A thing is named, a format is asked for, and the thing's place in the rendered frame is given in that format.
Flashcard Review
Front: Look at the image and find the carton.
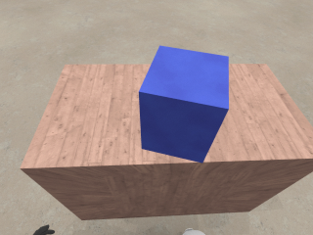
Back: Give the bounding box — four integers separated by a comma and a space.
139, 45, 229, 163

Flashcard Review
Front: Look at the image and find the pedestal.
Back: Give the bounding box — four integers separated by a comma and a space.
20, 64, 313, 220

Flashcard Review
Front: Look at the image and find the left robot hand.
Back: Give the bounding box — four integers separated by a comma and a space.
33, 224, 55, 235

